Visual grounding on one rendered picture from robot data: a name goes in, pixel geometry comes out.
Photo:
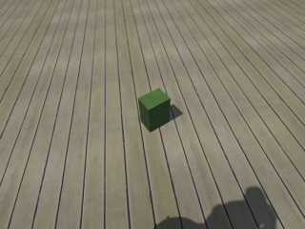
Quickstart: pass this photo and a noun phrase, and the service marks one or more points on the carton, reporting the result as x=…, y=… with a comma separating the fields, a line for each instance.
x=154, y=109

